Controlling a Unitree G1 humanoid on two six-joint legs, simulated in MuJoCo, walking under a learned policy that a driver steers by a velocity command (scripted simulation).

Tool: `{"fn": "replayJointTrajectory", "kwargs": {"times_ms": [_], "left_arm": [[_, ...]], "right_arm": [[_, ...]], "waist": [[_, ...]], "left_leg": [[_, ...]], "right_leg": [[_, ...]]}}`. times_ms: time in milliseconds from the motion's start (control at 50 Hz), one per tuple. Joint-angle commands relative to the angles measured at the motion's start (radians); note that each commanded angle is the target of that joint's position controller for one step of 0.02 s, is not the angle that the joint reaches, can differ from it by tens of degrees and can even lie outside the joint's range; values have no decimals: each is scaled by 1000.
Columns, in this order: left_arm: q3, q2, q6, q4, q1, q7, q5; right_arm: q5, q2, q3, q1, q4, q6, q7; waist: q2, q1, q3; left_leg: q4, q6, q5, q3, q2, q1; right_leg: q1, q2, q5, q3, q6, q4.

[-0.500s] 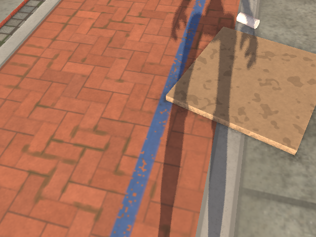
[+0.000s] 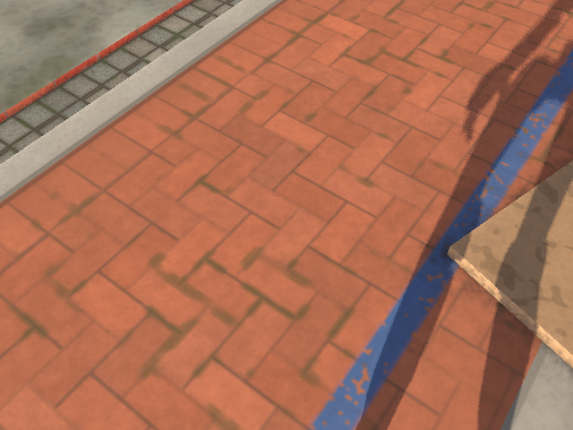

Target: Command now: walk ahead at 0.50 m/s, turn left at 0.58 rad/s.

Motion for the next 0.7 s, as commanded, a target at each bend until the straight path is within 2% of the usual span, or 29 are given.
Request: {"fn": "replayJointTrajectory", "kwargs": {"times_ms": [20, 40, 60, 120, 160, 220, 280, 320, 360, 380, 400, 420, 440, 460, 480, 500, 520, 540, 560, 600, 660, 700], "left_arm": [[19, 111, -26, -119, -45, -3, 12], [18, 107, -6, -109, -14, -5, 28], [18, 104, 11, -110, -7, -9, 36], [15, 87, 34, -133, -47, -9, 29], [11, 86, 38, -155, -103, -6, 26], [4, 89, 39, -190, -195, -5, 17], [-2, 101, 35, -218, -266, -2, 8], [-4, 114, 28, -226, -278, 3, 5], [-1, 137, 18, -213, -218, 11, 1], [4, 152, 12, -199, -161, 17, 2], [7, 161, 0, -182, -82, 25, 9], [19, 225, -13, -180, 18, 38, 20], [26, 285, 5, -213, -16, 36, 10], [26, 233, 25, -210, -13, 29, -17], [4, 153, 33, -227, -61, 30, -17], [-10, 112, 42, -234, -123, 33, -11], [-12, 112, 48, -241, -158, 37, -4], [-9, 125, 51, -240, -169, 42, 4], [-4, 135, 51, -236, -169, 40, 11], [2, 144, 48, -232, -152, 38, 15], [10, 156, 53, -228, -140, 35, 15], [17, 169, 60, -229, -148, 29, 17]], "right_arm": [[21, -136, -39, 135, 0, -10, -25], [23, -118, -32, 111, -10, -19, -25], [25, -116, -29, 118, -11, -31, -23], [23, -157, -37, 163, -1, -46, -20], [22, -162, -37, 199, 4, -40, -22], [24, -161, -36, 240, 3, -23, -30], [19, -167, -39, 279, 1, -6, -40], [12, -172, -41, 281, -7, 3, -45], [6, -181, -45, 235, -27, 8, -49], [8, -189, -46, 197, -41, 6, -48], [22, -188, -45, 158, -52, -2, -43], [40, -135, -29, 163, -91, -13, -38], [56, -67, -21, 336, -95, -5, -49], [10, -150, -33, 377, -53, 17, -58], [-4, -175, -42, 300, -46, 32, -52], [-5, -166, -41, 243, -56, 43, -40], [-1, -154, -40, 216, -67, 57, -27], [2, -143, -37, 221, -67, 71, -15], [9, -135, -33, 225, -69, 78, -9], [15, -124, -28, 204, -83, 82, -4], [6, -111, -18, 149, -109, 92, 4], [6, -100, -8, 110, -129, 96, 14]], "waist": [[-12, -28, -58], [1, -3, -69], [9, 4, -80], [14, 7, -64], [40, -12, -69], [80, -52, -85], [88, -88, -89], [93, -94, -88], [102, -62, -91], [108, -29, -102], [86, 25, -123], [-37, 51, -234], [-246, -40, -353], [-164, -48, -386], [-68, -44, -275], [-54, -52, -184], [-102, -59, -141], [-150, -61, -119], [-155, -65, -118], [-139, -61, -137], [-146, -46, -133], [-161, -38, -122]], "left_leg": [[-335, 171, 301, -423, 296, 313], [-347, 159, 339, -378, 262, 266], [-352, 161, 379, -363, 245, 246], [-322, 146, 694, -301, 214, 213], [-285, 114, 808, -280, 190, 227], [-240, 71, 829, -295, 172, 277], [-191, 57, 830, -345, 184, 352], [-139, 51, 840, -383, 189, 384], [-75, 19, 824, -422, 179, 358], [-25, -6, 810, -435, 157, 324], [76, -39, 754, -429, 110, 272], [304, -80, 448, -373, 52, 151], [565, -103, -485, -221, -132, -48], [680, -104, -469, -196, -58, -76], [706, -114, -383, -200, -21, -89], [674, -130, -323, -182, 7, -101], [655, -147, -281, -174, 28, -101], [655, -163, -247, -155, 28, -75], [646, -170, -225, -141, 25, -58], [596, -175, -212, -126, 27, -55], [476, -169, -194, -105, 63, -57], [362, -158, -191, -84, 85, -12]], "right_leg": [[-362, -48, 65, 110, -1, 10], [-304, -52, 74, 111, 9, -26], [-283, -47, 75, 105, 19, -50], [-295, -23, 129, 77, 48, -141], [-314, -5, 182, 68, 55, -210], [-327, 25, 255, 72, 48, -327], [-338, 57, 281, 85, 33, -429], [-312, 81, 255, 100, 19, -500], [-195, 103, 226, 119, -7, -607], [-93, 119, 238, 116, -23, -685], [51, 106, 372, 120, -44, -809], [288, -112, 684, 289, -99, -808], [463, -423, 1228, 585, -260, -761], [380, -428, 1136, 645, -316, -765], [279, -349, 947, 514, -290, -799], [190, -268, 777, 392, -247, -845], [137, -215, 663, 314, -218, -882], [80, -178, 625, 252, -212, -905], [53, -162, 613, 209, -212, -913], [61, -172, 580, 171, -224, -922], [63, -195, 394, 145, -229, -948], [37, -199, 277, 118, -218, -958]]}}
